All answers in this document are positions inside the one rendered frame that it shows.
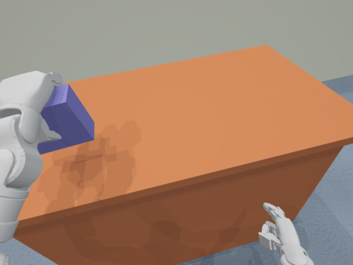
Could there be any sponge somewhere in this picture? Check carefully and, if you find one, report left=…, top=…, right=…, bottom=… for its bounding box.
left=38, top=84, right=94, bottom=155

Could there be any robot right hand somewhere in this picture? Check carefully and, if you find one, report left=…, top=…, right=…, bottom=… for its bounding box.
left=259, top=203, right=301, bottom=253

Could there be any robot left hand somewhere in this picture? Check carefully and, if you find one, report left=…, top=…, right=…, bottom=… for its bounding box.
left=0, top=71, right=65, bottom=144

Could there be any robot left forearm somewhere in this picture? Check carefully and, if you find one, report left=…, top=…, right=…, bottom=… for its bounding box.
left=0, top=104, right=43, bottom=243

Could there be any robot right forearm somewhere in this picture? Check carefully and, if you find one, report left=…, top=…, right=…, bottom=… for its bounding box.
left=280, top=243, right=314, bottom=265

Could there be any table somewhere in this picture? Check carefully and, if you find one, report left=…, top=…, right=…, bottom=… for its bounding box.
left=13, top=45, right=353, bottom=265

